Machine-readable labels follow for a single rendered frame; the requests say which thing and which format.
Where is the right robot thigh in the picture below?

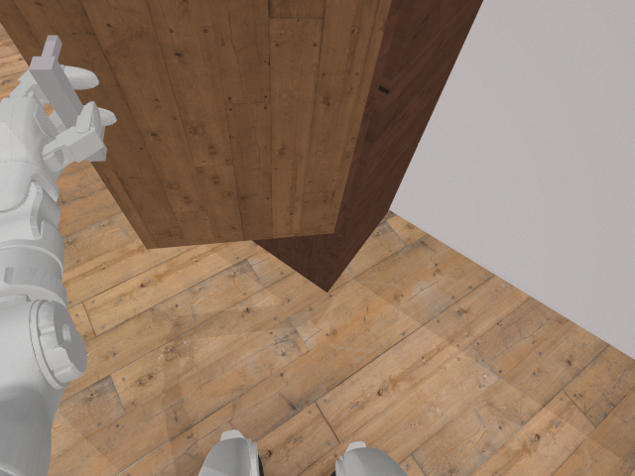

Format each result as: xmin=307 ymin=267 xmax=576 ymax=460
xmin=335 ymin=447 xmax=408 ymax=476

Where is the robot left forearm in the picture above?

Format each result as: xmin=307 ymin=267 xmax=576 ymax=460
xmin=0 ymin=161 xmax=67 ymax=309

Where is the cupboard door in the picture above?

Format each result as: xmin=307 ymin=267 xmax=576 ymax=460
xmin=0 ymin=0 xmax=392 ymax=249

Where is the left robot hand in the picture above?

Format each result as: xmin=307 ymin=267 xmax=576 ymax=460
xmin=0 ymin=64 xmax=117 ymax=182

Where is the left robot upper arm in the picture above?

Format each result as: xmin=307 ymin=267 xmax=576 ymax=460
xmin=0 ymin=299 xmax=87 ymax=476

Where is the handle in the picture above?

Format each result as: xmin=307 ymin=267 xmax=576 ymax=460
xmin=29 ymin=35 xmax=107 ymax=162

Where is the right robot shin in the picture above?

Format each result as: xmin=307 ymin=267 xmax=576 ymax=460
xmin=344 ymin=441 xmax=366 ymax=455

